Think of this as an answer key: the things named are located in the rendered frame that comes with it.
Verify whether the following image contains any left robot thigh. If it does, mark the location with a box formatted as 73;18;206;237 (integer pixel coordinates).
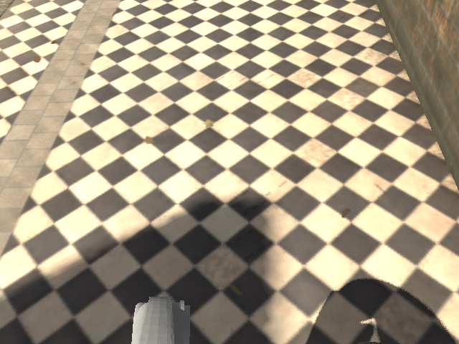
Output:
131;297;190;344

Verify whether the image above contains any left robot shin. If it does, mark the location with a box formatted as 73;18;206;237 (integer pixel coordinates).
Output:
132;302;147;336

